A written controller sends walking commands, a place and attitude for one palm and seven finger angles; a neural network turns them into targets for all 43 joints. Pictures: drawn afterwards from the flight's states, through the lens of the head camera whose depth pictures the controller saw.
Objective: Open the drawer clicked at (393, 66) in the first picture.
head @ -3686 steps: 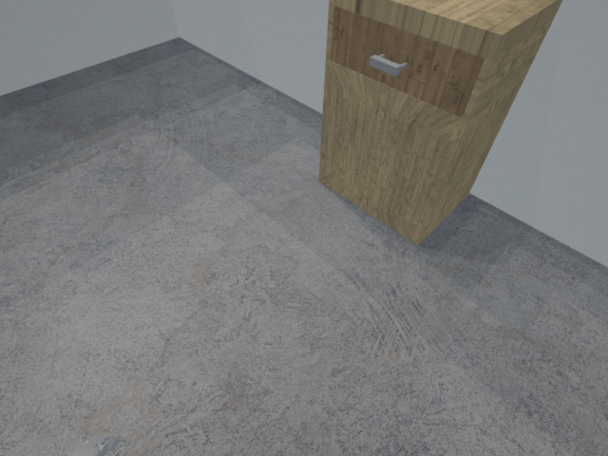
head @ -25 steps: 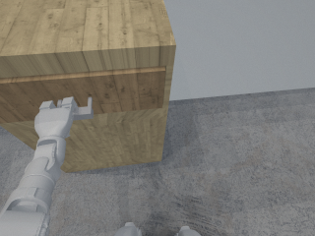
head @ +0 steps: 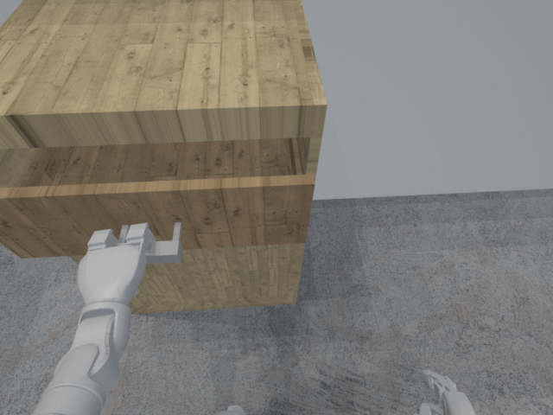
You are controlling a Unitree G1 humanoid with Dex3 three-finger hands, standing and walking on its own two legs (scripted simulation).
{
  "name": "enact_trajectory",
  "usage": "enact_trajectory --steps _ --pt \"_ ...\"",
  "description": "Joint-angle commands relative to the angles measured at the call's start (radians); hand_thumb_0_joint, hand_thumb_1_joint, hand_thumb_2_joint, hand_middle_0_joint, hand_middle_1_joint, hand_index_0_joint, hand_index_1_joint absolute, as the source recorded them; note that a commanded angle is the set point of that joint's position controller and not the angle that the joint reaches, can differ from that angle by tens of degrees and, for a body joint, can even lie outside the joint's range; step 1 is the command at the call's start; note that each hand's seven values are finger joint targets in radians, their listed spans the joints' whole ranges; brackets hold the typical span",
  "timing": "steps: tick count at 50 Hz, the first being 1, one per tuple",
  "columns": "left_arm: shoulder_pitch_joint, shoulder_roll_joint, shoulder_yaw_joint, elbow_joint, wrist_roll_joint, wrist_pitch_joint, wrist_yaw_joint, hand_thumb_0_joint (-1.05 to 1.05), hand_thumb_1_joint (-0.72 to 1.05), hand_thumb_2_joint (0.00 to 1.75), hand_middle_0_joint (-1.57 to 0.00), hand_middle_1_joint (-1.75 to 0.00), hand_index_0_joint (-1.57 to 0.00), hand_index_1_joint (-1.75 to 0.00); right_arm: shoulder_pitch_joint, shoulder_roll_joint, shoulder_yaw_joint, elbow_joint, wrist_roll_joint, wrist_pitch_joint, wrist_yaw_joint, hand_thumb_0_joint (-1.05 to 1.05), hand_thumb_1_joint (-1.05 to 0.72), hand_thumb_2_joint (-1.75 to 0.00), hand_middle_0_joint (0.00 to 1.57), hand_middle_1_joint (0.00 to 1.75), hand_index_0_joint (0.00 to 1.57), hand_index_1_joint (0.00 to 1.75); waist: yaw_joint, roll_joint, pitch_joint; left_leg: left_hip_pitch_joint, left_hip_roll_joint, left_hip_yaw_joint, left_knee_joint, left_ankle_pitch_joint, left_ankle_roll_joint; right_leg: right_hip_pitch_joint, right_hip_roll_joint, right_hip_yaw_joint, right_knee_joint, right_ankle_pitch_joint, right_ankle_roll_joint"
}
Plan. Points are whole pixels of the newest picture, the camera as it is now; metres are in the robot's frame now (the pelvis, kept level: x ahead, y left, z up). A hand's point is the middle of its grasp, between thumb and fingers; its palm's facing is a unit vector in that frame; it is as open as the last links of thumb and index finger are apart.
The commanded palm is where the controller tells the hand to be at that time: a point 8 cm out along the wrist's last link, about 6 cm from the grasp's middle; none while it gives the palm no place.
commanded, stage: pull the drawer open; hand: left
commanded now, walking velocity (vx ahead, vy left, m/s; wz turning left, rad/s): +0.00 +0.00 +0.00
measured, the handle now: (149, 241) +0.38 +0.23 -0.01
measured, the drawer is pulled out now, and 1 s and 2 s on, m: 0.10 0.20 0.30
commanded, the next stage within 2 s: open the thumb to release the handle in 1.94 s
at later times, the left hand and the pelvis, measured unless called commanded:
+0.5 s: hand (123, 312) +0.27 +0.25 -0.03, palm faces -0.01 -0.05 -1.00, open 6.2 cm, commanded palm +0.24 +0.25 +0.03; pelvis -0.01 -0.01 +0.00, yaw +0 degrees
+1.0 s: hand (116, 351) +0.21 +0.24 -0.03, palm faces -0.01 -0.07 -1.00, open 6.2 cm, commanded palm +0.18 +0.24 +0.03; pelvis +0.00 -0.01 -0.01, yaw +0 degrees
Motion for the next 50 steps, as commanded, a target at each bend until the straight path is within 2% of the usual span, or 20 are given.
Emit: enact_trajectory --steps 1,5,7,9,12,14,16,19,21,24,26,30,31,35,39,42,43,45,48,50 --pt "-0.147 0.19 0.092 -0.209 0.012 -0.002 0.056 0.0 0.9 0.9 -0.4 -1.35 -0.4 -1.35 0.011 -0.139 -0.048 -0.102 0.001 -0.034 -0.018 0.0 -0.9 -0.9 0.2 0.3 0.2 0.3 0.02 0.044 -0.299 0.337 -0.001 -0.021 -0.083 0.541 -0.016 0.07 0.023 -0.055 -0.067 0.432 -0.045" --pt "-0.113 0.205 0.108 -0.256 0.017 -0.016 0.062 0.0 0.9 0.9 -0.4 -1.35 -0.4 -1.35 -0.023 -0.134 -0.04 -0.114 0.001 -0.037 -0.02 0.0 -0.9 -0.9 0.2 0.3 0.2 0.3 0.037 0.052 -0.317 0.328 -0.007 -0.017 -0.084 0.51 -0.017 0.08 0.022 -0.045 -0.062 0.428 -0.046" --pt "-0.078 0.168 0.082 -0.268 0.01 -0.016 0.063 0.0 0.9 0.9 -0.4 -1.35 -0.4 -1.35 -0.026 -0.132 -0.042 -0.12 0.001 -0.043 -0.015 0.0 -0.9 -0.9 0.2 0.3 0.2 0.3 0.033 0.042 -0.3 0.325 -0.007 -0.016 -0.085 0.496 -0.016 0.073 0.022 -0.051 -0.067 0.415 -0.045" --pt "-0.069 0.198 0.111 -0.277 0.005 -0.017 0.066 0.0 0.9 0.9 -0.4 -1.35 -0.4 -1.35 -0.026 -0.137 -0.044 -0.119 -0.001 -0.048 -0.018 0.0 -0.9 -0.9 0.2 0.3 0.2 0.3 0.036 0.047 -0.291 0.309 -0.01 -0.017 -0.084 0.478 -0.016 0.085 0.022 -0.049 -0.062 0.411 -0.05" --pt "-0.067 0.188 0.099 -0.29 0.007 -0.019 0.07 0.0 0.9 0.9 -0.4 -1.35 -0.4 -1.35 -0.04 -0.135 -0.038 -0.121 0.0 -0.051 -0.019 0.0 -0.9 -0.9 0.2 0.3 0.2 0.3 0.028 0.02 -0.281 0.292 -0.013 -0.012 -0.083 0.419 -0.012 0.073 0.02 -0.043 -0.068 0.393 -0.045" --pt "-0.03 0.222 0.134 -0.282 0.002 -0.018 0.07 0.0 0.9 0.9 -0.4 -1.35 -0.4 -1.35 -0.04 -0.14 -0.04 -0.119 -0.002 -0.053 -0.024 0.0 -0.9 -0.9 0.2 0.3 0.2 0.3 0.04 0.019 -0.273 0.27 -0.017 -0.013 -0.087 0.398 -0.012 0.096 0.019 -0.036 -0.068 0.39 -0.049" --pt "-0.038 0.183 0.095 -0.267 0.007 -0.015 0.073 0.0 0.9 0.9 -0.4 -1.35 -0.4 -1.35 -0.037 -0.134 -0.04 -0.115 0.001 -0.057 -0.026 0.0 -0.9 -0.9 0.2 0.3 0.2 0.3 0.026 0.019 -0.238 0.264 -0.019 -0.011 -0.087 0.365 -0.01 0.07 0.018 -0.039 -0.073 0.365 -0.048" --pt "-0.018 0.218 0.13 -0.291 0.001 -0.017 0.074 0.0 0.9 0.9 -0.4 -1.35 -0.4 -1.35 -0.046 -0.139 -0.04 -0.114 0.0 -0.061 -0.029 0.0 -0.9 -0.9 0.2 0.3 0.2 0.3 0.043 0.028 -0.271 0.266 -0.021 -0.008 -0.088 0.368 -0.01 0.093 0.018 -0.031 -0.07 0.372 -0.051" --pt "0.02 0.194 0.113 -0.264 -0.004 -0.01 0.069 0.0 0.9 0.9 -0.4 -1.35 -0.4 -1.35 -0.046 -0.135 -0.039 -0.115 0.004 -0.061 -0.029 0.0 -0.9 -0.9 0.2 0.3 0.2 0.3 0.038 -0.002 -0.236 0.247 -0.023 -0.004 -0.089 0.346 -0.008 0.095 0.017 -0.03 -0.077 0.374 -0.047" --pt "0.022 0.217 0.132 -0.274 -0.013 -0.011 0.062 0.0 0.9 0.9 -0.4 -1.35 -0.4 -1.35 -0.054 -0.139 -0.037 -0.116 0.006 -0.062 -0.033 0.0 -0.9 -0.9 0.2 0.3 0.2 0.3 0.045 0.003 -0.241 0.23 -0.026 -0.002 -0.092 0.327 -0.008 0.112 0.014 -0.021 -0.082 0.371 -0.047" --pt "0.063 0.214 0.134 -0.264 -0.009 -0.009 0.06 0.0 0.9 0.9 -0.4 -1.35 -0.4 -1.35 -0.054 -0.134 -0.037 -0.117 0.007 -0.063 -0.034 0.0 -0.9 -0.9 0.2 0.3 0.2 0.3 0.05 -0.002 -0.226 0.226 -0.028 -0.001 -0.092 0.327 -0.007 0.111 0.015 -0.019 -0.081 0.375 -0.047" --pt "0.151 0.197 0.132 -0.338 -0.011 -0.019 0.062 0.0 0.9 0.9 -0.4 -1.35 -0.4 -1.35 -0.076 -0.128 -0.034 -0.135 0.005 -0.066 -0.025 0.0 -0.9 -0.9 0.2 0.3 0.2 0.3 0.067 0.011 -0.271 0.26 -0.025 0.003 -0.091 0.379 -0.011 0.122 0.016 -0.021 -0.069 0.411 -0.048" --pt "0.178 0.166 0.106 -0.349 -0.016 -0.017 0.061 0.0 0.9 0.9 -0.4 -1.35 -0.4 -1.35 -0.069 -0.129 -0.039 -0.14 0.006 -0.07 -0.021 0.0 -0.9 -0.9 0.2 0.3 0.2 0.3 0.058 0.021 -0.246 0.261 -0.023 -0.001 -0.09 0.382 -0.011 0.113 0.017 -0.025 -0.069 0.412 -0.049" --pt "0.255 0.177 0.131 -0.413 -0.015 -0.02 0.07 0.0 0.9 0.9 -0.4 -1.35 -0.4 -1.35 -0.091 -0.129 -0.034 -0.153 0.001 -0.071 -0.011 0.0 -0.9 -0.9 0.2 0.3 0.2 0.3 0.068 0.005 -0.261 0.26 -0.022 0.001 -0.081 0.4 -0.013 0.115 0.014 -0.024 -0.056 0.432 -0.047" --pt "0.336 0.134 0.098 -0.471 -0.016 -0.009 0.079 0.0 0.9 0.9 -0.4 -1.35 -0.4 -1.35 -0.098 -0.129 -0.035 -0.167 -0.002 -0.074 0.002 0.0 -0.9 -0.9 0.2 0.3 0.2 0.3 0.059 0.023 -0.23 0.276 -0.015 -0.008 -0.073 0.424 -0.014 0.088 0.015 -0.035 -0.05 0.421 -0.05" --pt "0.394 0.148 0.116 -0.504 -0.01 -0.007 0.091 0.0 0.9 0.9 -0.4 -1.35 -0.4 -1.35 -0.11 -0.127 -0.03 -0.175 -0.007 -0.072 0.006 0.0 -0.9 -0.9 0.2 0.3 0.2 0.3 0.069 0.003 -0.234 0.267 -0.019 -0.006 -0.064 0.416 -0.016 0.087 0.014 -0.029 -0.038 0.435 -0.047" --pt "0.397 0.129 0.098 -0.503 -0.01 -0.003 0.09 0.0 0.9 0.9 -0.4 -1.35 -0.4 -1.35 -0.107 -0.125 -0.032 -0.175 -0.005 -0.073 0.006 0.0 -0.9 -0.9 0.2 0.3 0.2 0.3 0.056 -0.01 -0.215 0.263 -0.019 -0.008 -0.058 0.41 -0.013 0.082 0.014 -0.03 -0.04 0.44 -0.046" --pt "0.403 0.168 0.14 -0.543 -0.007 -0.009 0.098 0.0 0.9 0.9 -0.4 -1.35 -0.4 -1.35 -0.122 -0.125 -0.027 -0.176 -0.011 -0.07 0.004 0.0 -0.9 -0.9 0.2 0.3 0.2 0.3 0.073 0.01 -0.25 0.275 -0.021 -0.004 -0.053 0.427 -0.015 0.092 0.011 -0.021 -0.031 0.459 -0.046" --pt "0.462 0.139 0.115 -0.549 -0.002 -0.005 0.101 0.0 0.9 0.9 -0.4 -1.35 -0.4 -1.35 -0.12 -0.117 -0.027 -0.181 -0.008 -0.07 0.008 0.0 -0.9 -0.9 0.2 0.3 0.2 0.3 0.069 0.015 -0.215 0.277 -0.018 -0.009 -0.048 0.442 -0.017 0.074 0.013 -0.031 -0.025 0.449 -0.047" --pt "0.464 0.148 0.119 -0.588 0.0 -0.007 0.103 0.0 0.9 0.9 -0.4 -1.35 -0.4 -1.35 -0.136 -0.117 -0.02 -0.187 -0.013 -0.065 0.01 0.0 -0.9 -0.9 0.2 0.3 0.2 0.3 0.076 0.017 -0.243 0.291 -0.019 -0.009 -0.041 0.461 -0.017 0.075 0.011 -0.022 -0.02 0.463 -0.046"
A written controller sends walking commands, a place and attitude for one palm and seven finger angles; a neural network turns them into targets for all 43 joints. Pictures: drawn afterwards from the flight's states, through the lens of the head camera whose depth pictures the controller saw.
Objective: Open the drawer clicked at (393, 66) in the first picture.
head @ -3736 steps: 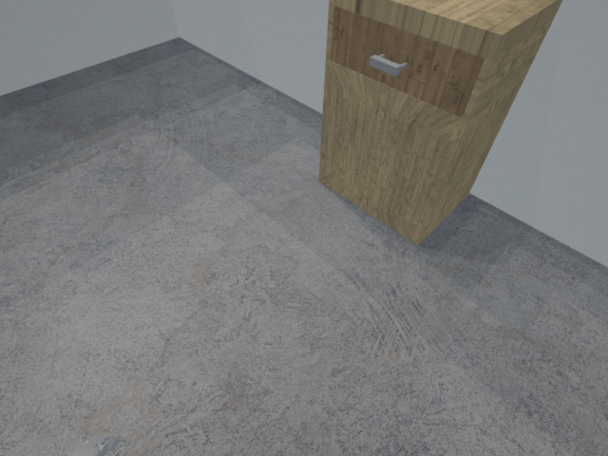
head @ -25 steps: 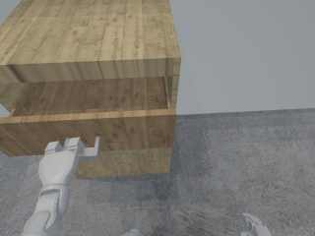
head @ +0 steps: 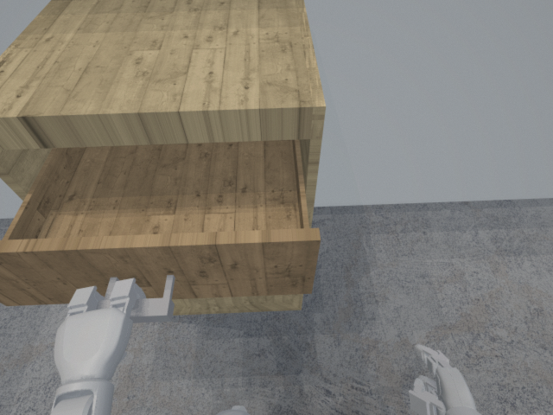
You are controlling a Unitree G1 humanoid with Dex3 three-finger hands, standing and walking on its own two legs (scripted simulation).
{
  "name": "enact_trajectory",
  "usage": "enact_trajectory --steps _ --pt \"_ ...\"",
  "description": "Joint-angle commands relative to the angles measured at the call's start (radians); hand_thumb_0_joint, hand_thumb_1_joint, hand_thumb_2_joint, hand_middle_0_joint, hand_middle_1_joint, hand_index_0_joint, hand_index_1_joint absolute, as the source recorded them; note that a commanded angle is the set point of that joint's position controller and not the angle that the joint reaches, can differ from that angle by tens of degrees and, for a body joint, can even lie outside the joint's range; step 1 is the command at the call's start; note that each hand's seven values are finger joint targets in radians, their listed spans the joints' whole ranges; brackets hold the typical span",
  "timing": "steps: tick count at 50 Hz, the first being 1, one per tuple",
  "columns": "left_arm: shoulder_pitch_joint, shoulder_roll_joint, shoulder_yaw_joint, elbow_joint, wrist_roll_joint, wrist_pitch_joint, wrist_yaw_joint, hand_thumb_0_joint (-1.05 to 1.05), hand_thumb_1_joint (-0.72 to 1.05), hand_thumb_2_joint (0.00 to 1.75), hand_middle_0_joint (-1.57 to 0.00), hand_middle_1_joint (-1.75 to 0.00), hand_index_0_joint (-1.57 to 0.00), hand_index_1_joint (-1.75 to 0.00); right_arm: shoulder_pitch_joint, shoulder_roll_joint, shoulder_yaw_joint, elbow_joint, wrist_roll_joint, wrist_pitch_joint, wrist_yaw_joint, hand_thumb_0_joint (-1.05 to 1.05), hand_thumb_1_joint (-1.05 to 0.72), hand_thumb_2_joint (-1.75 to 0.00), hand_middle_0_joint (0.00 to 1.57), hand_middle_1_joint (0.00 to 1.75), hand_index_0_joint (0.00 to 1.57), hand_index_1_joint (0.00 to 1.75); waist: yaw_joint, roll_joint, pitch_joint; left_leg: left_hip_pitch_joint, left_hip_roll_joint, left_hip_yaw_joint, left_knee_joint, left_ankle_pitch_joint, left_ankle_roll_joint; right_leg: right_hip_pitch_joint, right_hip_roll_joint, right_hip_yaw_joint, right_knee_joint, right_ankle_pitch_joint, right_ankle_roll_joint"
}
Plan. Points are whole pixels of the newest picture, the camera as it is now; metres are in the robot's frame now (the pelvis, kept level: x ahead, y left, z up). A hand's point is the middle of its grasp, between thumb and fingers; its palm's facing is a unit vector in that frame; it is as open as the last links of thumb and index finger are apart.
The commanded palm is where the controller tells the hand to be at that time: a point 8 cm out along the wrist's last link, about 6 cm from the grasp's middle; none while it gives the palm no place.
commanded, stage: pull the drawer open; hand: left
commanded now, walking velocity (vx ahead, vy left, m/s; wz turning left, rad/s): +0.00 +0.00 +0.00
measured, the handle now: (138, 296) +0.28 +0.23 -0.01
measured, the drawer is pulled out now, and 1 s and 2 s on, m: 0.20 0.30 0.30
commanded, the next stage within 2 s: open the thumb to release the handle in 0.94 s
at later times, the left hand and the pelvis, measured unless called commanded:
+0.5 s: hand (101, 398) +0.15 +0.25 -0.02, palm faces -0.04 -0.09 -0.99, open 6.3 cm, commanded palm +0.11 +0.24 +0.03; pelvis -0.01 +0.00 -0.01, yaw +0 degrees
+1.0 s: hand out of the picture +0.11 +0.24 -0.02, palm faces -0.08 -0.10 -0.99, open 6.5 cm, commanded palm +0.05 +0.24 +0.03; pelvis -0.02 -0.01 -0.02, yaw -1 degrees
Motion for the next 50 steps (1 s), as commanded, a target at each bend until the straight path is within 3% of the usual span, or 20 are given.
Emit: enact_trajectory --steps 1,5,7,9,13,15,19,21,24,30,31,32,36,39,41,42,44,46,47,50 --pt "0.072 0.163 0.11 -0.218 0.01 -0.002 0.058 0.0 0.9 0.9 -0.4 -1.35 -0.4 -1.35 -0.08 -0.11 -0.035 -0.152 0.002 -0.044 -0.007 0.0 -0.9 -0.9 0.2 0.3 0.2 0.3 0.038 0.021 -0.22 0.267 -0.02 -0.018 -0.087 0.489 0.0 0.068 0.011 -0.029 -0.097 0.496 -0.029" --pt "0.095 0.167 0.114 -0.26 0.008 -0.009 0.056 0.0 0.9 0.9 -0.4 -1.35 -0.4 -1.35 -0.103 -0.108 -0.026 -0.162 -0.003 -0.041 -0.002 0.0 -0.9 -0.9 0.2 0.3 0.2 0.3 0.046 0.009 -0.232 0.262 -0.022 -0.014 -0.081 0.473 0.001 0.066 0.008 -0.023 -0.094 0.493 -0.027" --pt "0.153 0.171 0.122 -0.267 0.008 -0.017 0.056 0.0 0.9 0.9 -0.4 -1.35 -0.4 -1.35 -0.098 -0.106 -0.023 -0.171 -0.003 -0.042 0.002 0.0 -0.9 -0.9 0.2 0.3 0.2 0.3 0.056 0.013 -0.226 0.255 -0.022 -0.017 -0.081 0.478 -0.001 0.066 0.01 -0.027 -0.087 0.485 -0.029" --pt "0.187 0.153 0.105 -0.289 0.003 -0.019 0.054 0.0 0.9 0.9 -0.4 -1.35 -0.4 -1.35 -0.094 -0.105 -0.023 -0.179 -0.001 -0.042 0.007 0.0 -0.9 -0.9 0.2 0.3 0.2 0.3 0.05 0.026 -0.213 0.26 -0.017 -0.022 -0.079 0.499 0.0 0.063 0.01 -0.035 -0.087 0.482 -0.031" --pt "0.273 0.152 0.111 -0.317 0.001 -0.036 0.056 0.0 0.9 0.9 -0.4 -1.35 -0.4 -1.35 -0.098 -0.1 -0.022 -0.193 -0.005 -0.042 0.016 0.0 -0.9 -0.9 0.2 0.3 0.2 0.3 0.058 0.004 -0.203 0.24 -0.02 -0.016 -0.067 0.478 0.003 0.061 0.008 -0.029 -0.08 0.494 -0.028" --pt "0.313 0.174 0.137 -0.343 0.001 -0.047 0.062 0.0 0.9 0.9 -0.4 -1.35 -0.4 -1.35 -0.108 -0.101 -0.014 -0.199 -0.009 -0.039 0.021 0.0 -0.9 -0.9 0.2 0.3 0.2 0.3 0.075 0.032 -0.22 0.242 -0.023 -0.017 -0.065 0.483 0.0 0.056 0.009 -0.018 -0.07 0.484 -0.032" --pt "0.347 0.162 0.131 -0.376 0.0 -0.058 0.072 0.0 0.9 0.9 -0.4 -1.35 -0.4 -1.35 -0.101 -0.102 -0.019 -0.207 -0.013 -0.037 0.031 0.0 -0.9 -0.9 0.2 0.3 0.2 0.3 0.06 0.026 -0.197 0.228 -0.016 -0.027 -0.052 0.472 0.001 0.023 0.011 -0.029 -0.062 0.451 -0.035" --pt "0.401 0.146 0.123 -0.38 0.002 -0.067 0.079 0.0 0.9 0.9 -0.4 -1.35 -0.4 -1.35 -0.098 -0.099 -0.022 -0.213 -0.015 -0.037 0.035 0.0 -0.9 -0.9 0.2 0.3 0.2 0.3 0.065 0.021 -0.192 0.219 -0.018 -0.024 -0.042 0.462 0.002 0.015 0.01 -0.03 -0.054 0.45 -0.034" --pt "0.406 0.179 0.156 -0.407 0.001 -0.074 0.087 0.0 0.9 0.9 -0.4 -1.35 -0.4 -1.35 -0.105 -0.103 -0.02 -0.22 -0.017 -0.033 0.037 0.0 -0.9 -0.9 0.2 0.3 0.2 0.3 0.066 0.034 -0.193 0.209 -0.018 -0.03 -0.037 0.44 -0.001 -0.01 0.011 -0.021 -0.048 0.416 -0.04" --pt "0.438 0.169 0.138 -0.453 -0.004 -0.089 0.086 0.0 0.9 0.9 -0.4 -1.35 -0.4 -1.35 -0.105 -0.103 -0.02 -0.235 -0.026 -0.032 0.044 0.0 -0.9 -0.9 0.2 0.3 0.2 0.3 0.066 0.02 -0.205 0.21 -0.021 -0.033 -0.017 0.395 -0.003 -0.072 0.009 -0.006 -0.034 0.348 -0.042" --pt "0.474 0.148 0.123 -0.438 -0.008 -0.086 0.083 0.0 0.9 0.9 -0.4 -1.35 -0.4 -1.35 -0.107 -0.098 -0.023 -0.238 -0.019 -0.034 0.041 0.0 -0.9 -0.9 0.2 0.3 0.2 0.3 0.067 0.028 -0.175 0.188 -0.02 -0.029 -0.025 0.364 0.002 -0.054 0.008 -0.032 -0.04 0.334 -0.04" --pt "0.438 0.171 0.133 -0.464 -0.008 -0.092 0.082 0.0 0.9 0.9 -0.4 -1.35 -0.4 -1.35 -0.109 -0.104 -0.021 -0.239 -0.024 -0.033 0.045 0.0 -0.9 -0.9 0.2 0.3 0.2 0.3 0.062 0.019 -0.178 0.198 -0.024 -0.032 -0.015 0.354 -0.001 -0.09 0.009 -0.001 -0.043 0.321 -0.045" --pt "0.528 0.158 0.139 -0.454 -0.022 -0.102 0.075 0.0 0.9 0.9 -0.4 -1.35 -0.4 -1.35 -0.111 -0.094 -0.021 -0.25 -0.022 -0.034 0.04 0.0 -0.9 -0.9 0.2 0.3 0.2 0.3 0.071 -0.007 -0.161 0.162 -0.024 -0.027 -0.019 0.316 0.005 -0.06 0.005 -0.019 -0.044 0.318 -0.043" --pt "0.554 0.191 0.181 -0.47 -0.032 -0.113 0.074 0.0 0.9 0.9 -0.4 -1.35 -0.4 -1.35 -0.119 -0.093 -0.019 -0.255 -0.022 -0.033 0.037 0.0 -0.9 -0.9 0.2 0.3 0.2 0.3 0.079 0.008 -0.168 0.152 -0.029 -0.025 -0.017 0.307 0.006 -0.05 0.004 0.005 -0.051 0.33 -0.048" --pt "0.584 0.167 0.159 -0.463 -0.032 -0.121 0.072 0.0 0.9 0.9 -0.4 -1.35 -0.4 -1.35 -0.121 -0.089 -0.018 -0.255 -0.024 -0.032 0.038 0.0 -0.9 -0.9 0.2 0.3 0.2 0.3 0.076 0.006 -0.145 0.141 -0.03 -0.02 -0.011 0.288 0.009 -0.06 0.002 -0.001 -0.05 0.324 -0.046" --pt "0.593 0.183 0.179 -0.468 -0.035 -0.127 0.07 0.0 0.9 0.9 -0.4 -1.35 -0.4 -1.35 -0.126 -0.089 -0.017 -0.257 -0.025 -0.029 0.042 0.0 -0.9 -0.9 0.2 0.3 0.2 0.3 0.087 -0.004 -0.154 0.144 -0.032 -0.022 -0.011 0.287 0.005 -0.073 0.004 0.014 -0.05 0.306 -0.048" --pt "0.637 0.187 0.192 -0.466 -0.044 -0.124 0.07 0.0 0.9 0.9 -0.4 -1.35 -0.4 -1.35 -0.132 -0.086 -0.016 -0.264 -0.02 -0.026 0.04 0.0 -0.9 -0.9 0.2 0.3 0.2 0.3 0.096 0.033 -0.155 0.137 -0.03 -0.019 -0.02 0.29 0.006 -0.05 0.004 0.009 -0.054 0.315 -0.052" --pt "0.671 0.167 0.176 -0.461 -0.044 -0.131 0.066 0.0 0.9 0.9 -0.4 -1.35 -0.4 -1.35 -0.134 -0.083 -0.017 -0.262 -0.021 -0.023 0.042 0.0 -0.9 -0.9 0.2 0.3 0.2 0.3 0.094 0.021 -0.139 0.132 -0.028 -0.016 -0.015 0.296 0.01 -0.048 0.004 0.005 -0.052 0.337 -0.05" --pt "0.681 0.19 0.203 -0.466 -0.051 -0.133 0.067 0.0 0.9 0.9 -0.4 -1.35 -0.4 -1.35 -0.141 -0.084 -0.016 -0.266 -0.022 -0.019 0.045 0.0 -0.9 -0.9 0.2 0.3 0.2 0.3 0.106 0.013 -0.151 0.129 -0.03 -0.018 -0.017 0.296 0.007 -0.046 0.004 0.016 -0.051 0.327 -0.051" --pt "0.736 0.18 0.203 -0.47 -0.056 -0.137 0.068 0.0 0.9 0.9 -0.4 -1.35 -0.4 -1.35 -0.144 -0.079 -0.014 -0.266 -0.022 -0.018 0.047 0.0 -0.9 -0.9 0.2 0.3 0.2 0.3 0.114 0.039 -0.17 0.138 -0.026 -0.014 -0.018 0.334 0.007 -0.032 0.005 0.016 -0.043 0.365 -0.053"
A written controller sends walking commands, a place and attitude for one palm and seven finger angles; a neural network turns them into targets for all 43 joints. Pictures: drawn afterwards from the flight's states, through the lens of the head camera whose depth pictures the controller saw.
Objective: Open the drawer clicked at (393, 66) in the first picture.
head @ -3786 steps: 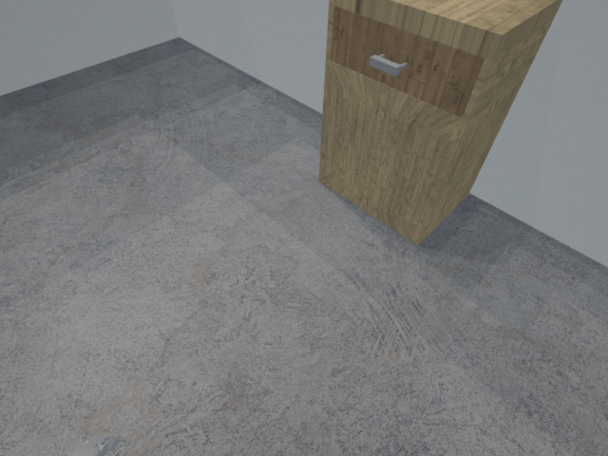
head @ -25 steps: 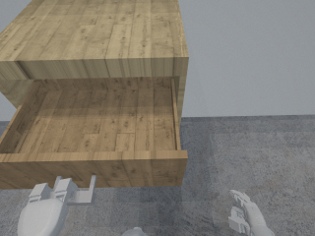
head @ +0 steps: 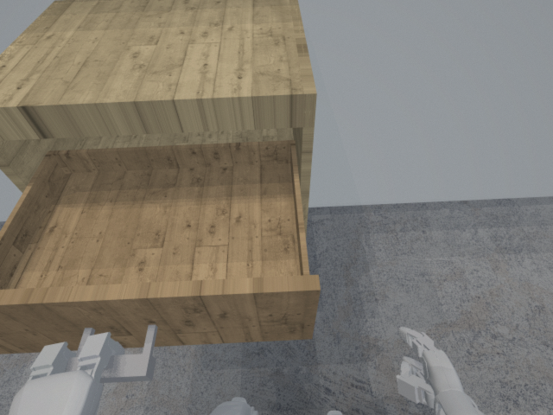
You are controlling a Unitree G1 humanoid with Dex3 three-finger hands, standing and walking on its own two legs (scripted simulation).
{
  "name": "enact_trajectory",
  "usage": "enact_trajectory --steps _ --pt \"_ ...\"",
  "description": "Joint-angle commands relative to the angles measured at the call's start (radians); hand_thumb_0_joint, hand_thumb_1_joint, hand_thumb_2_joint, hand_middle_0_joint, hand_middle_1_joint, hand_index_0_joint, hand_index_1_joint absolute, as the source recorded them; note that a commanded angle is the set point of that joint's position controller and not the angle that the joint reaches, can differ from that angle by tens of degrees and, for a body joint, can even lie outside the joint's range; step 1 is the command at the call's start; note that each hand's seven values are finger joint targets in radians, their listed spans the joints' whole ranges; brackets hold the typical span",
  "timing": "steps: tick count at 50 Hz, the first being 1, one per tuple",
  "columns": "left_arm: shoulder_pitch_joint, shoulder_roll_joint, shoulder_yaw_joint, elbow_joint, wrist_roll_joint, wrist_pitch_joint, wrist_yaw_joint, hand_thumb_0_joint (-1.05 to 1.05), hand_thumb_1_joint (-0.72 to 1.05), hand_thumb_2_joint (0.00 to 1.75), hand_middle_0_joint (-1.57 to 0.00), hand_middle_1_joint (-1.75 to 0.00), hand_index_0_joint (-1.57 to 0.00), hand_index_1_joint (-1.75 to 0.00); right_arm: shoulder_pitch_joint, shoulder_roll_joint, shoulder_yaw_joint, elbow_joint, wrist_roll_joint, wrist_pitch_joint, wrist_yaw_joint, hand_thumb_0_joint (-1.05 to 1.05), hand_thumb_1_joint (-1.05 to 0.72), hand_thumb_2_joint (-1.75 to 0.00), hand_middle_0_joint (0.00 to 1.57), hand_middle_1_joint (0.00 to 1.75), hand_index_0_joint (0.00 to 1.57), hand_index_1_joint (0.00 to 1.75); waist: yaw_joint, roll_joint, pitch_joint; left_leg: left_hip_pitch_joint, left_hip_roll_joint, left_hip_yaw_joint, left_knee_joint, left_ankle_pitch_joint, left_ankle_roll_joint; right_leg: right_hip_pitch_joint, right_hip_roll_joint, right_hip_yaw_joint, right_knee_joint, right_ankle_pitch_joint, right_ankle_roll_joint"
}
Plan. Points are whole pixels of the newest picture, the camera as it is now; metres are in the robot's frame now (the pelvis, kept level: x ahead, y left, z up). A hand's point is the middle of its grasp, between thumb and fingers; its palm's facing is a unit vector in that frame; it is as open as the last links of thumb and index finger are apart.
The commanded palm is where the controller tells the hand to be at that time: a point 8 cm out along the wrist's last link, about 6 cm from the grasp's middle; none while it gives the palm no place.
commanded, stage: open the thumb to release the handle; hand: left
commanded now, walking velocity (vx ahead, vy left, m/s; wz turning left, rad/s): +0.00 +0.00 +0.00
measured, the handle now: (115, 351) +0.20 +0.24 +0.01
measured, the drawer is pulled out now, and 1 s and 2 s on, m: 0.30 0.30 0.30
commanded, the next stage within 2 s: lift the hand off the handle in 0.54 s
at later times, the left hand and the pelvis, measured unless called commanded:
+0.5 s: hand (75, 411) +0.13 +0.26 +0.00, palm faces -0.03 -0.07 -1.00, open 11.6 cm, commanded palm +0.11 +0.26 +0.05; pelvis -0.01 +0.00 +0.00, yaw +2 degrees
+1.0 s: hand (83, 396) +0.15 +0.27 +0.00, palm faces +0.00 -0.06 -1.00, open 13.8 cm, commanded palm +0.13 +0.26 +0.06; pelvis -0.01 +0.00 +0.00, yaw +2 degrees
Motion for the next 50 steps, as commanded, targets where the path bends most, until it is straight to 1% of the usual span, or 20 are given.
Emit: enact_trajectory --steps 1,2,3,5,6,10,11,15,22,24,26,30,32,33,35,36,39,41,46,50 --pt "0.341 0.126 0.117 -0.203 -0.01 -0.035 0.075 0.0 0.9 0.9 -0.4 -1.35 -0.4 -1.35 -0.133 -0.097 -0.042 -0.167 0.004 -0.048 -0.006 0.0 -0.9 -0.9 0.2 0.3 0.2 0.3 0.089 0.038 -0.126 0.217 -0.037 -0.021 -0.132 0.361 0.025 0.063 -0.01 0.0 -0.178 0.399 -0.035" --pt "-0.038 0.209 0.156 -0.224 0.016 -0.042 0.092 0.0 0.9 0.9 -0.4 -1.35 -0.4 -1.35 -0.123 -0.13 -0.043 -0.136 -0.008 -0.038 -0.011 0.0 -0.9 -0.9 0.2 0.3 0.2 0.3 0.0 -0.014 -0.092 0.191 -0.04 -0.039 -0.089 0.284 0.022 -0.062 -0.019 0.032 -0.17 0.347 -0.025" --pt "-0.005 0.21 0.208 -0.193 0.03 -0.055 0.112 0.0 0.83 0.87 -0.4 -1.34 -0.4 -1.34 -0.111 -0.115 -0.053 -0.135 -0.013 -0.044 -0.025 0.0 -0.9 -0.9 0.2 0.3 0.2 0.3 0.044 0.01 -0.119 0.165 -0.04 -0.031 -0.097 0.253 0.026 -0.008 -0.018 -0.015 -0.157 0.326 -0.019" --pt "0.079 0.189 0.206 -0.143 0.026 -0.058 0.123 0.0 0.69 0.81 -0.38 -1.33 -0.38 -1.33 -0.106 -0.11 -0.052 -0.136 -0.012 -0.056 -0.025 0.0 -0.9 -0.9 0.2 0.3 0.2 0.3 0.058 0.022 -0.152 0.196 -0.044 -0.028 -0.096 0.269 0.019 -0.026 -0.013 -0.002 -0.153 0.313 -0.03" --pt "0.079 0.155 0.166 -0.157 0.018 -0.057 0.119 0.0 0.62 0.78 -0.38 -1.32 -0.38 -1.32 -0.105 -0.115 -0.058 -0.141 -0.007 -0.058 -0.025 0.0 -0.9 -0.9 0.2 0.3 0.2 0.3 0.049 0.051 -0.145 0.2 -0.042 -0.026 -0.096 0.275 0.022 -0.023 -0.012 -0.017 -0.155 0.323 -0.029" --pt "0.072 0.174 0.172 -0.183 0.002 -0.029 0.12 0.0 0.34 0.66 -0.36 -1.29 -0.36 -1.29 -0.098 -0.122 -0.061 -0.137 -0.005 -0.054 -0.022 0.0 -0.9 -0.9 0.2 0.3 0.2 0.3 0.052 0.039 -0.224 0.239 -0.041 -0.027 -0.098 0.33 0.017 -0.003 -0.014 -0.013 -0.148 0.354 -0.026" --pt "0.074 0.144 0.139 -0.163 0.0 -0.017 0.113 0.0 0.27 0.63 -0.35 -1.28 -0.35 -1.28 -0.094 -0.119 -0.064 -0.136 -0.001 -0.053 -0.026 0.0 -0.9 -0.9 0.2 0.3 0.2 0.3 0.04 0.022 -0.195 0.223 -0.039 -0.026 -0.102 0.324 0.021 0.013 -0.015 -0.035 -0.155 0.367 -0.021" --pt "0.023 0.148 0.11 -0.132 -0.005 0.009 0.091 0.0 -0.01 0.51 -0.33 -1.25 -0.33 -1.25 -0.105 -0.124 -0.054 -0.135 0.007 -0.049 -0.036 0.0 -0.9 -0.9 0.2 0.3 0.2 0.3 0.03 -0.045 -0.159 0.206 -0.038 -0.029 -0.129 0.257 0.026 0.022 -0.021 -0.022 -0.19 0.317 -0.012" --pt "-0.06 0.161 0.098 -0.093 0.012 0.006 0.075 0.0 -0.5 0.3 -0.3 -1.2 -0.3 -1.2 -0.095 -0.122 -0.044 -0.131 0.012 -0.061 -0.05 0.0 -0.9 -0.9 0.2 0.3 0.2 0.3 0.028 -0.046 -0.121 0.205 -0.038 -0.025 -0.157 0.199 0.031 0.031 -0.025 -0.023 -0.231 0.252 -0.009" --pt "-0.069 0.165 0.099 -0.101 0.015 0.003 0.073 0.0 -0.5 0.3 -0.3 -1.2 -0.3 -1.2 -0.094 -0.123 -0.045 -0.131 0.015 -0.065 -0.054 0.0 -0.9 -0.9 0.2 0.3 0.2 0.3 0.029 -0.007 -0.124 0.217 -0.038 -0.025 -0.165 0.206 0.032 0.045 -0.025 -0.023 -0.238 0.257 -0.013" --pt "-0.063 0.146 0.081 -0.082 0.015 -0.003 0.071 0.0 -0.5 0.3 -0.3 -1.2 -0.3 -1.2 -0.086 -0.119 -0.047 -0.125 0.013 -0.069 -0.052 0.0 -0.9 -0.9 0.2 0.3 0.2 0.3 0.025 -0.02 -0.114 0.22 -0.038 -0.024 -0.161 0.21 0.033 0.043 -0.024 -0.026 -0.238 0.269 -0.011" --pt "-0.055 0.18 0.124 -0.073 0.008 -0.015 0.071 0.0 -0.5 0.3 -0.3 -1.2 -0.3 -1.2 -0.099 -0.121 -0.043 -0.122 0.01 -0.065 -0.053 0.0 -0.9 -0.9 0.2 0.3 0.2 0.3 0.036 -0.031 -0.12 0.207 -0.045 -0.02 -0.156 0.216 0.032 0.066 -0.028 0.002 -0.246 0.304 -0.011" --pt "-0.121 0.137 0.079 -0.015 0.021 -0.02 0.07 0.0 -0.5 0.3 -0.3 -1.2 -0.3 -1.2 -0.096 -0.121 -0.043 -0.108 0.008 -0.065 -0.051 0.0 -0.9 -0.9 0.2 0.3 0.2 0.3 0.01 -0.038 -0.073 0.173 -0.041 -0.026 -0.143 0.191 0.031 0.012 -0.028 -0.01 -0.235 0.268 -0.007" --pt "-0.146 0.13 0.071 -0.028 0.022 -0.03 0.069 0.0 -0.5 0.3 -0.3 -1.2 -0.3 -1.2 -0.1 -0.122 -0.049 -0.111 0.009 -0.069 -0.051 0.0 -0.9 -0.9 0.2 0.3 0.2 0.3 0.012 -0.017 -0.072 0.17 -0.037 -0.032 -0.146 0.178 0.032 0.004 -0.026 -0.02 -0.229 0.247 -0.01" --pt "-0.153 0.17 0.111 -0.046 0.027 -0.036 0.08 0.0 -0.5 0.3 -0.3 -1.2 -0.3 -1.2 -0.097 -0.125 -0.051 -0.112 0.005 -0.07 -0.051 0.0 -0.9 -0.9 0.2 0.3 0.2 0.3 0.031 0.0 -0.128 0.192 -0.04 -0.028 -0.143 0.187 0.03 0.01 -0.026 -0.012 -0.223 0.236 -0.013" --pt "-0.163 0.147 0.08 -0.066 0.029 -0.037 0.082 0.0 -0.5 0.3 -0.3 -1.2 -0.3 -1.2 -0.096 -0.124 -0.056 -0.117 0.007 -0.072 -0.052 0.0 -0.9 -0.9 0.2 0.3 0.2 0.3 0.022 0.018 -0.133 0.204 -0.039 -0.028 -0.141 0.192 0.032 0.007 -0.024 -0.019 -0.22 0.241 -0.016" --pt "-0.15 0.169 0.105 -0.08 0.024 -0.031 0.093 0.0 -0.5 0.3 -0.3 -1.2 -0.3 -1.2 -0.092 -0.129 -0.057 -0.118 0.004 -0.072 -0.051 0.0 -0.9 -0.9 0.2 0.3 0.2 0.3 0.028 0.008 -0.175 0.217 -0.04 -0.031 -0.138 0.226 0.03 0.023 -0.022 -0.016 -0.214 0.274 -0.018" --pt "-0.172 0.139 0.067 -0.07 0.032 -0.02 0.094 0.0 -0.5 0.3 -0.3 -1.2 -0.3 -1.2 -0.094 -0.127 -0.057 -0.114 0.006 -0.072 -0.049 0.0 -0.9 -0.9 0.2 0.3 0.2 0.3 0.016 0.019 -0.146 0.216 -0.036 -0.029 -0.139 0.218 0.03 0.0 -0.021 -0.026 -0.213 0.259 -0.016" --pt "-0.18 0.152 0.08 -0.018 0.026 0.023 0.092 0.0 -0.5 0.3 -0.3 -1.2 -0.3 -1.2 -0.096 -0.127 -0.053 -0.114 0.017 -0.065 -0.058 0.0 -0.9 -0.9 0.2 0.3 0.2 0.3 0.019 -0.03 -0.127 0.188 -0.036 -0.028 -0.16 0.189 0.031 0.039 -0.02 -0.025 -0.234 0.252 -0.011" --pt "-0.207 0.193 0.099 -0.099 0.011 0.036 0.082 0.0 -0.5 0.3 -0.3 -1.2 -0.3 -1.2 -0.096 -0.128 -0.046 -0.122 0.02 -0.071 -0.066 0.0 -0.9 -0.9 0.2 0.3 0.2 0.3 0.028 0.002 -0.185 0.252 -0.037 -0.021 -0.189 0.201 0.033 0.082 -0.023 -0.01 -0.265 0.244 -0.011"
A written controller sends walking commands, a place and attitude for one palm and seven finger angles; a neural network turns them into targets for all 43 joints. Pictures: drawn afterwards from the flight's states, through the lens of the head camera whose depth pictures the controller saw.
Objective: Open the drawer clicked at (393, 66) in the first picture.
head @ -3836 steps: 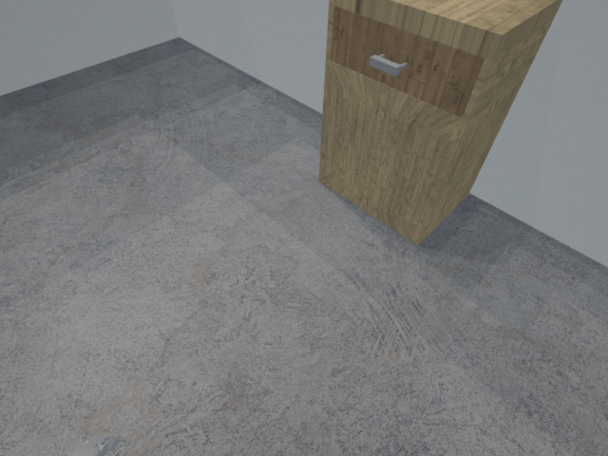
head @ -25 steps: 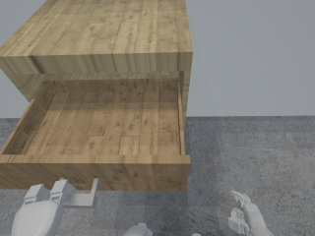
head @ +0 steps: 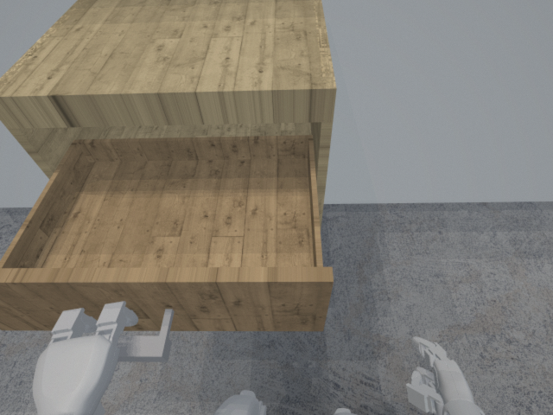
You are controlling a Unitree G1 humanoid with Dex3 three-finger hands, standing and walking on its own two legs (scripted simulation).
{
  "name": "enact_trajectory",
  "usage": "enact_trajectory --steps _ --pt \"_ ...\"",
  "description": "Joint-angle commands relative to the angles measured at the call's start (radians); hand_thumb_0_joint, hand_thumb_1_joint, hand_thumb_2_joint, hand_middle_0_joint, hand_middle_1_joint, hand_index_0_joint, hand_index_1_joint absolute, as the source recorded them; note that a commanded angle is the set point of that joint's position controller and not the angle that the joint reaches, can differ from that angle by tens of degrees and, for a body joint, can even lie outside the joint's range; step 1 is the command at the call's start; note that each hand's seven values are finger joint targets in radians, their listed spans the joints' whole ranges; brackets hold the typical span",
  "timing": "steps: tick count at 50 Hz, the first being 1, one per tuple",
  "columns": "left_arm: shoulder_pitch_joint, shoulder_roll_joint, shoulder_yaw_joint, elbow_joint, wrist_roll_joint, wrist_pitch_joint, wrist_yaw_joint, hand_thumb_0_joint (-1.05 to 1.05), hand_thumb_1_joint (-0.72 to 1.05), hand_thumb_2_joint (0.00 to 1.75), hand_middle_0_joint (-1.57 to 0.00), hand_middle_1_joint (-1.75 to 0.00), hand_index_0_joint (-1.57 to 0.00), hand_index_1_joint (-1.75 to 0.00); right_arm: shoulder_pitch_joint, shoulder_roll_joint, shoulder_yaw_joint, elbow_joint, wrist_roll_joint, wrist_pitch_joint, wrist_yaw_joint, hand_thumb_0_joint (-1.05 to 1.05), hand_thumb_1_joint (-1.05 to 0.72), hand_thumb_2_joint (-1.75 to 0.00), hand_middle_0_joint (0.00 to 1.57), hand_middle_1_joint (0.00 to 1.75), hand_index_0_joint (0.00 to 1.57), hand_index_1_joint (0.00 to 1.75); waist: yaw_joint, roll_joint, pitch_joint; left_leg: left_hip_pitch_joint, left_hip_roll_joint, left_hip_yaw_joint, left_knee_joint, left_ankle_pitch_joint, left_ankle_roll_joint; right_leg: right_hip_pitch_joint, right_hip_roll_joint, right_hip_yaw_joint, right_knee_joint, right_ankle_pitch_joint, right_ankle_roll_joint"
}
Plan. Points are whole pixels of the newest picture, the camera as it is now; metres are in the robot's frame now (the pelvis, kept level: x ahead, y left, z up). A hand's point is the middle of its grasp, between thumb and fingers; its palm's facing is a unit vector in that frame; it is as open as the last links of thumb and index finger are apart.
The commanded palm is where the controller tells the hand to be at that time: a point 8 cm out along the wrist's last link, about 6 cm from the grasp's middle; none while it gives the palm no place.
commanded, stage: lift the hand off the handle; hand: left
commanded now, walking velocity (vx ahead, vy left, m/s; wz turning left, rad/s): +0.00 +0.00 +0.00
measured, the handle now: (133, 332) +0.22 +0.23 +0.01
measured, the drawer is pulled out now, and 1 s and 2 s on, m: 0.30 0.30 0.30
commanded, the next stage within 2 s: draw the hand back to the body in 1.24 s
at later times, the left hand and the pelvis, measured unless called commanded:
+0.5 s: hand (77, 358) +0.17 +0.26 +0.06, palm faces +0.02 -0.10 -0.99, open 13.6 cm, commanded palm +0.15 +0.25 +0.13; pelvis +0.01 +0.01 +0.03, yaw +0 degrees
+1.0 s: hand (47, 327) +0.18 +0.26 +0.13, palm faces +0.08 -0.11 -0.99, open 13.8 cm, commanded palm +0.16 +0.25 +0.20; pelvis +0.03 +0.02 +0.05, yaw +0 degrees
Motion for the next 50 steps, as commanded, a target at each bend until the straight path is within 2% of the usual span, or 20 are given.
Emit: enact_trajectory --steps 1,4,6,11,15,16,20,21,25,26,30,31,34,38,40,41,44,45,46,50 --pt "0.017 0.181 0.119 -0.239 -0.02 0.015 0.032 0.0 -0.5 0.3 -0.3 -1.2 -0.3 -1.2 -0.105 -0.108 -0.034 -0.172 0.012 -0.057 -0.021 0.0 -0.9 -0.9 0.2 0.3 0.2 0.3 -0.003 -0.011 -0.17 0.27 -0.018 0.01 -0.179 0.165 0.031 0.081 -0.005 0.015 -0.244 0.217 -0.016" --pt "0.026 0.206 0.143 -0.258 -0.036 0.018 0.018 0.0 -0.5 0.3 -0.3 -1.2 -0.3 -1.2 -0.108 -0.111 -0.028 -0.165 0.013 -0.064 -0.024 0.0 -0.9 -0.9 0.2 0.3 0.2 0.3 -0.004 -0.013 -0.152 0.289 -0.014 0.007 -0.203 0.171 0.031 0.103 -0.007 0.018 -0.272 0.224 -0.016" --pt "0.046 0.169 0.103 -0.261 -0.042 0.02 0.001 0.0 -0.5 0.3 -0.3 -1.2 -0.3 -1.2 -0.108 -0.105 -0.027 -0.166 0.018 -0.066 -0.019 0.0 -0.9 -0.9 0.2 0.3 0.2 0.3 -0.011 -0.013 -0.115 0.295 -0.011 0.007 -0.218 0.169 0.031 0.107 -0.008 0.005 -0.28 0.22 -0.014" --pt "0.041 0.167 0.098 -0.29 -0.06 0.02 -0.033 0.0 -0.5 0.3 -0.3 -1.2 -0.3 -1.2 -0.108 -0.107 -0.026 -0.169 0.022 -0.073 -0.012 0.0 -0.9 -0.9 0.2 0.3 0.2 0.3 -0.013 -0.025 -0.081 0.329 -0.005 0.005 -0.257 0.162 0.032 0.127 -0.011 0.004 -0.316 0.205 -0.012" --pt "0.038 0.203 0.126 -0.355 -0.064 0.013 -0.053 0.0 -0.5 0.3 -0.3 -1.2 -0.3 -1.2 -0.112 -0.109 -0.02 -0.181 0.018 -0.075 -0.004 0.0 -0.9 -0.9 0.2 0.3 0.2 0.3 0.002 -0.009 -0.106 0.376 -0.004 0.005 -0.28 0.186 0.029 0.152 -0.018 0.012 -0.332 0.21 -0.014" --pt "0.048 0.164 0.087 -0.342 -0.068 0.015 -0.062 0.0 -0.5 0.3 -0.3 -1.2 -0.3 -1.2 -0.11 -0.106 -0.025 -0.179 0.024 -0.077 -0.006 0.0 -0.9 -0.9 0.2 0.3 0.2 0.3 -0.007 -0.021 -0.059 0.369 -0.003 0.002 -0.287 0.178 0.032 0.15 -0.013 0.005 -0.341 0.209 -0.014" --pt "0.048 0.214 0.139 -0.388 -0.07 0.011 -0.076 0.0 -0.5 0.3 -0.3 -1.2 -0.3 -1.2 -0.112 -0.108 -0.017 -0.186 0.019 -0.078 0.002 0.0 -0.9 -0.9 0.2 0.3 0.2 0.3 0.008 -0.027 -0.082 0.405 -0.002 0.0 -0.301 0.209 0.028 0.178 -0.019 0.017 -0.357 0.234 -0.016" --pt "0.057 0.182 0.107 -0.395 -0.073 0.013 -0.083 0.0 -0.5 0.3 -0.3 -1.2 -0.3 -1.2 -0.111 -0.104 -0.024 -0.185 0.025 -0.079 -0.001 0.0 -0.9 -0.9 0.2 0.3 0.2 0.3 0.004 -0.006 -0.059 0.405 0.0 0.004 -0.307 0.21 0.03 0.184 -0.017 0.009 -0.36 0.242 -0.015" --pt "0.066 0.231 0.156 -0.447 -0.08 0.009 -0.096 0.0 -0.5 0.3 -0.3 -1.2 -0.3 -1.2 -0.113 -0.105 -0.016 -0.189 0.021 -0.077 0.006 0.0 -0.9 -0.9 0.2 0.3 0.2 0.3 0.014 -0.001 -0.08 0.444 0.001 0.0 -0.315 0.254 0.027 0.206 -0.02 0.021 -0.372 0.28 -0.017" --pt "0.078 0.197 0.127 -0.453 -0.086 0.013 -0.103 0.0 -0.5 0.3 -0.3 -1.2 -0.3 -1.2 -0.117 -0.1 -0.02 -0.191 0.027 -0.078 0.005 0.0 -0.9 -0.9 0.2 0.3 0.2 0.3 0.009 0.009 -0.05 0.443 0.006 -0.002 -0.324 0.248 0.027 0.206 -0.019 0.012 -0.377 0.271 -0.017" --pt "0.1 0.236 0.165 -0.508 -0.099 0.013 -0.123 0.0 -0.5 0.3 -0.3 -1.2 -0.3 -1.2 -0.117 -0.103 -0.015 -0.195 0.024 -0.078 0.01 0.0 -0.9 -0.9 0.2 0.3 0.2 0.3 0.025 0.009 -0.088 0.487 0.006 -0.002 -0.332 0.297 0.026 0.241 -0.02 0.029 -0.393 0.32 -0.018" --pt "0.122 0.204 0.139 -0.507 -0.109 0.017 -0.131 0.0 -0.5 0.3 -0.3 -1.2 -0.3 -1.2 -0.119 -0.097 -0.018 -0.195 0.031 -0.078 0.011 0.0 -0.9 -0.9 0.2 0.3 0.2 0.3 0.016 0.005 -0.051 0.479 0.011 -0.002 -0.343 0.299 0.026 0.249 -0.022 0.02 -0.397 0.326 -0.017" --pt "0.17 0.231 0.176 -0.527 -0.124 0.022 -0.145 0.0 -0.5 0.3 -0.3 -1.2 -0.3 -1.2 -0.133 -0.099 -0.013 -0.197 0.033 -0.076 0.014 0.0 -0.9 -0.9 0.2 0.3 0.2 0.3 0.032 0.005 -0.05 0.496 0.011 -0.005 -0.355 0.324 0.023 0.28 -0.025 0.037 -0.42 0.36 -0.017" --pt "0.14 0.218 0.147 -0.56 -0.13 0.033 -0.175 0.0 -0.5 0.3 -0.3 -1.2 -0.3 -1.2 -0.13 -0.099 -0.011 -0.203 0.037 -0.071 0.017 0.0 -0.9 -0.9 0.2 0.3 0.2 0.3 0.023 -0.031 -0.016 0.503 0.017 -0.006 -0.381 0.298 0.027 0.286 -0.031 0.024 -0.445 0.327 -0.007" --pt "0.135 0.231 0.154 -0.586 -0.131 0.039 -0.191 0.0 -0.5 0.3 -0.3 -1.2 -0.3 -1.2 -0.127 -0.101 -0.005 -0.206 0.036 -0.071 0.017 0.0 -0.9 -0.9 0.2 0.3 0.2 0.3 0.037 -0.003 -0.036 0.533 0.016 -0.005 -0.391 0.309 0.028 0.296 -0.029 0.021 -0.458 0.311 -0.009" --pt "0.124 0.205 0.126 -0.592 -0.137 0.043 -0.201 0.0 -0.5 0.3 -0.3 -1.2 -0.3 -1.2 -0.127 -0.096 -0.008 -0.202 0.045 -0.073 0.016 0.0 -0.9 -0.9 0.2 0.3 0.2 0.3 0.021 -0.01 -0.005 0.529 0.022 -0.006 -0.402 0.311 0.026 0.301 -0.032 0.021 -0.461 0.317 -0.009" --pt "0.114 0.249 0.164 -0.605 -0.148 0.058 -0.225 0.0 -0.5 0.3 -0.3 -1.2 -0.3 -1.2 -0.147 -0.1 -0.002 -0.211 0.053 -0.073 0.01 0.0 -0.9 -0.9 0.2 0.3 0.2 0.3 0.034 -0.021 0.013 0.544 0.021 -0.012 -0.425 0.286 0.024 0.323 -0.032 0.038 -0.499 0.29 -0.01" --pt "0.106 0.272 0.175 -0.61 -0.135 0.06 -0.233 0.0 -0.5 0.3 -0.3 -1.2 -0.3 -1.2 -0.131 -0.101 0.005 -0.209 0.044 -0.068 0.01 0.0 -0.9 -0.9 0.2 0.3 0.2 0.3 0.05 -0.02 -0.017 0.552 0.015 -0.004 -0.427 0.3 0.027 0.339 -0.033 0.021 -0.498 0.295 -0.006" --pt "0.092 0.253 0.157 -0.618 -0.14 0.063 -0.24 0.0 -0.5 0.3 -0.3 -1.2 -0.3 -1.2 -0.136 -0.095 0.002 -0.208 0.053 -0.069 0.007 0.0 -0.9 -0.9 0.2 0.3 0.2 0.3 0.035 -0.025 0.016 0.553 0.019 -0.002 -0.436 0.305 0.026 0.346 -0.038 0.032 -0.507 0.316 -0.007" --pt "0.115 0.25 0.147 -0.684 -0.153 0.073 -0.27 0.0 -0.5 0.3 -0.3 -1.2 -0.3 -1.2 -0.134 -0.096 0.009 -0.223 0.054 -0.071 0.014 0.0 -0.9 -0.9 0.2 0.3 0.2 0.3 0.061 0.033 -0.023 0.603 0.023 -0.003 -0.457 0.367 0.023 0.385 -0.036 0.008 -0.521 0.328 -0.007"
